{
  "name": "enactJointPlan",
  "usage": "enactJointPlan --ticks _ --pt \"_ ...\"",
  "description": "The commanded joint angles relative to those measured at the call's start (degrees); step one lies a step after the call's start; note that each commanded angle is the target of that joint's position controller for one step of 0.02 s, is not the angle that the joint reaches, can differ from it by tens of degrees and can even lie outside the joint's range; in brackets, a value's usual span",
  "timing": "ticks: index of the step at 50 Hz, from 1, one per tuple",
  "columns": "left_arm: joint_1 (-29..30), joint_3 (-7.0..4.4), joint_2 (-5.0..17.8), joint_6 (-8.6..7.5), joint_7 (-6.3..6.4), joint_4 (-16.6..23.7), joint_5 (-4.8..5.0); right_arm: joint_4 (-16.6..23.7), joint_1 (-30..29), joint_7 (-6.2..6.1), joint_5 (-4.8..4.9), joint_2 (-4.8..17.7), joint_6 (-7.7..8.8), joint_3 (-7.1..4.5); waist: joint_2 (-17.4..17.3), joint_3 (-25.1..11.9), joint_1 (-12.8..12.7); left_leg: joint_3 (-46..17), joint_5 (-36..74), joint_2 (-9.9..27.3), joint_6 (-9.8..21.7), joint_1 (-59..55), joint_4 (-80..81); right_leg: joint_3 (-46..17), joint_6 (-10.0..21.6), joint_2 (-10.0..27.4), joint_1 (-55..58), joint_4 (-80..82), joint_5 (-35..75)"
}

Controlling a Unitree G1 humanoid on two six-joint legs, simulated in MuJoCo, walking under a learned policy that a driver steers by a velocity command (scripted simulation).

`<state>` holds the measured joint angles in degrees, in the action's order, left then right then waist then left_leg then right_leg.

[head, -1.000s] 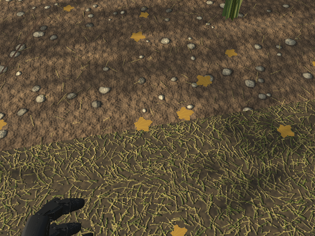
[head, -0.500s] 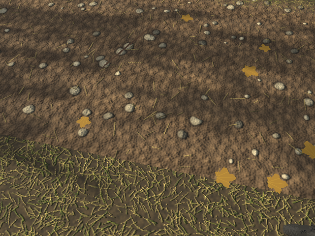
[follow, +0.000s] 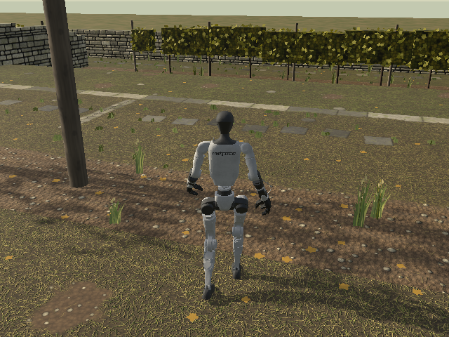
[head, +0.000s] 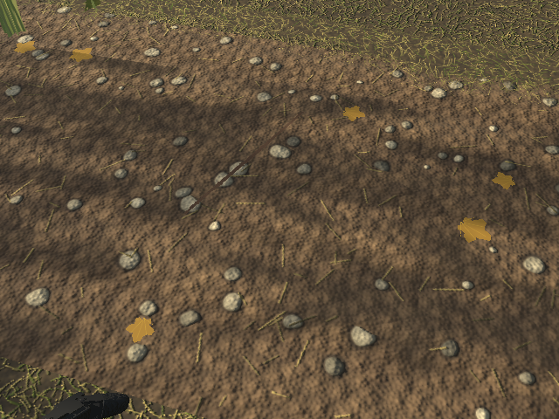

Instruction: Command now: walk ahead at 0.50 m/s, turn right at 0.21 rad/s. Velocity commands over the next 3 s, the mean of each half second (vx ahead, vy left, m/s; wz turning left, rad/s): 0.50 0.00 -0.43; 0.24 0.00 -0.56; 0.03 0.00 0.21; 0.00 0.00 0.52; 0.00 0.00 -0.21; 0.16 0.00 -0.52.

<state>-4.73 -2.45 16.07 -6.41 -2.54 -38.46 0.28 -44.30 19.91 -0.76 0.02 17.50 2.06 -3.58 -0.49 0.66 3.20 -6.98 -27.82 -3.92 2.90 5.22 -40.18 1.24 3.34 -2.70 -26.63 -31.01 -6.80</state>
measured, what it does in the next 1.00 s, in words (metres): walks ahead, turning right: left foot, then right foot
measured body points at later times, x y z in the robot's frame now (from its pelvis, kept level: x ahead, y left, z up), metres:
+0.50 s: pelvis +0.28 +0.00 +0.00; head +0.30 -0.01 +0.45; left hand +0.36 +0.28 -0.12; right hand +0.46 -0.29 -0.05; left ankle +0.40 +0.08 -0.72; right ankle +0.11 -0.09 -0.70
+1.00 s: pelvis +0.44 -0.08 +0.00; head +0.48 -0.13 +0.45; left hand +0.75 +0.03 -0.07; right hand +0.37 -0.39 -0.12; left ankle +0.41 +0.08 -0.65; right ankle +0.47 -0.21 -0.72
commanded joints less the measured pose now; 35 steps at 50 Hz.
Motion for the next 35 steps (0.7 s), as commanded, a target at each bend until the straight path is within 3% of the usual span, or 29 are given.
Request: enactJointPlan --ticks 1,2,3,4,5,8,11,14,17,19,21,22,23,24,25,26,27,28,29,30,32,35 --pt "-17.5 -3.41 9.9 0.09 -0.30 -0.3 1.89 5.7 2.8 0.33 0.27 6.7 2.65 -0.37 11.9 -15.2 -7.3 -2.0 -2.2 1.4 -1.6 37.1 -34.7 -45.7 15.6 21.4 45.4 13.5 -15.7" --pt "-13.8 -2.88 8.3 0.56 0.13 0.6 1.34 7.1 -3.7 0.75 1.24 8.0 3.37 -0.78 6.8 -7.3 -7.7 -1.0 3.2 3.7 -1.5 39.6 -34.0 -38.1 13.5 19.6 38.2 14.6 -13.4" --pt "-12.0 -2.71 8.2 0.97 0.35 1.2 0.44 8.0 -7.3 0.81 0.57 7.1 4.02 -0.49 1.7 -3.6 -7.1 0.2 6.5 5.3 -1.5 38.7 -31.4 -33.1 12.6 17.3 31.7 15.4 -7.0" --pt "-10.9 -2.51 7.7 1.20 0.53 1.5 0.20 8.6 -8.3 0.81 -0.52 6.6 4.39 -0.65 -0.2 -1.7 -5.6 0.5 8.9 6.7 -2.0 37.1 -27.1 -29.8 12.2 15.4 27.4 16.2 -0.9" --pt "-10.3 -2.25 7.3 1.21 0.79 1.7 -0.14 8.8 -7.6 0.81 -1.02 5.9 4.43 -0.70 1.5 -2.3 -4.1 0.6 10.5 7.6 -2.5 34.2 -24.0 -27.4 12.0 13.7 25.1 17.0 3.3" --pt "-10.8 -2.30 7.6 1.32 1.52 1.1 0.50 8.8 -7.3 0.49 -1.22 4.3 3.63 -0.33 4.4 -2.4 -3.0 2.5 11.1 7.5 -5.0 32.0 -16.5 -22.9 12.5 11.6 20.9 18.3 10.3" --pt "-12.9 -3.00 9.7 1.85 2.58 -0.2 0.91 10.2 -13.3 0.25 -1.15 2.6 3.36 0.37 4.1 -1.0 -4.7 3.2 19.9 6.4 -6.8 30.7 -5.4 -19.5 11.2 9.6 17.1 18.6 12.2" --pt "-15.7 -3.09 9.9 2.71 3.31 -1.5 1.27 11.1 -19.2 0.83 -0.67 1.8 3.95 0.75 5.0 -0.8 -6.8 3.3 29.6 4.0 -7.0 25.9 4.6 -18.3 8.9 7.6 14.8 17.2 10.4" --pt "-18.4 -3.07 9.6 3.50 3.62 -2.6 1.57 12.1 -23.5 1.56 0.02 2.5 4.59 0.51 5.2 -0.5 -8.1 2.5 31.1 2.5 -6.3 23.5 9.6 -21.7 8.1 8.6 16.7 14.8 7.4" --pt "-18.7 -3.14 9.5 4.01 3.85 -2.8 1.62 12.4 -24.1 1.87 0.26 3.6 5.05 -0.02 5.9 -0.4 -7.5 1.4 28.4 2.1 -5.3 21.9 12.7 -25.0 7.5 9.5 19.6 12.4 5.5" --pt "-17.3 -3.41 9.7 4.42 3.98 -2.5 1.45 11.7 -21.0 1.80 0.50 5.1 5.50 -0.83 7.6 -0.8 -5.3 1.6 24.7 2.3 -3.6 17.0 14.7 -27.1 6.6 10.0 20.5 9.1 8.0" --pt "-16.0 -3.16 8.8 4.49 3.87 -2.1 1.35 10.5 -16.1 1.44 0.34 6.3 5.70 -1.61 7.5 -3.1 -2.5 2.5 25.6 2.6 -1.8 9.5 17.4 -26.0 5.2 8.1 19.3 4.9 11.6" --pt "-14.8 -2.32 6.5 4.27 3.54 -1.0 0.80 9.5 -8.5 0.95 -0.46 8.5 5.86 -2.51 5.5 -9.7 1.3 -1.6 25.1 8.4 1.4 -4.0 15.6 -23.1 3.4 5.6 14.4 -6.1 10.7" --pt "-19.8 -1.17 2.8 3.83 3.51 0.0 0.91 8.7 -0.6 0.44 -1.37 13.0 5.37 -3.71 -5.4 -18.9 1.8 -18.9 20.2 21.0 8.6 -24.8 15.0 -15.3 -0.5 -1.8 -1.3 -24.4 -5.9" --pt "-23.6 -0.73 3.9 3.53 3.58 0.8 1.73 7.0 1.5 0.96 -0.14 11.4 4.55 -3.53 -17.6 -21.3 0.4 -36.9 8.2 28.6 13.3 -29.0 20.0 -12.1 -1.8 -1.8 -13.4 -35.8 -27.7" --pt "-20.6 -2.02 8.9 3.71 3.57 -0.1 2.19 7.9 -1.5 0.89 0.41 6.8 4.20 -2.42 -10.0 -12.7 1.0 -33.0 1.0 26.7 11.3 -21.5 22.1 -12.6 -2.4 2.1 -17.5 -40.7 -23.9" --pt "-15.7 -2.44 10.0 4.07 3.51 0.6 1.71 8.2 -4.1 0.73 0.19 4.8 3.76 -1.80 -5.4 -6.3 1.1 -24.6 3.8 24.0 9.1 -14.1 23.1 -10.3 -2.9 3.9 -17.6 -41.5 -19.1" --pt "-12.7 -2.59 9.2 4.30 3.47 1.5 1.05 7.9 -6.9 0.75 -0.26 3.8 3.53 -1.28 -3.1 -1.1 -0.1 -18.2 14.1 21.7 8.5 -6.7 24.7 -9.4 -3.6 5.1 -16.3 -39.9 -16.3" --pt "-11.9 -2.93 8.7 4.63 3.41 2.0 0.63 7.7 -8.8 0.72 -0.71 2.7 3.58 -0.87 -3.6 0.8 -1.6 -12.8 24.2 19.8 8.0 -2.1 25.3 -9.1 -4.1 6.4 -14.2 -38.1 -14.9" --pt "-13.0 -2.89 7.6 5.11 3.24 2.1 0.82 7.4 -9.9 0.77 -0.97 2.7 3.68 -0.82 -4.9 1.2 -3.0 -8.3 33.0 18.6 7.7 1.4 25.6 -8.2 -4.6 7.1 -11.5 -37.0 -14.9" --pt "-13.0 -2.44 5.3 5.88 3.16 2.9 0.71 6.3 -11.0 0.89 -0.67 3.7 3.97 -1.21 -5.8 0.6 -4.1 -1.7 47.0 17.9 8.7 4.1 26.1 -6.0 -6.0 7.1 -9.9 -33.6 -14.1" --pt "-10.7 -1.79 4.0 6.20 2.66 4.3 0.38 4.9 -12.0 0.29 -0.33 6.6 3.23 -2.13 -5.3 -1.6 -4.0 4.7 52.2 17.7 9.1 3.5 26.3 -4.4 -6.7 7.7 -8.5 -24.6 -5.8"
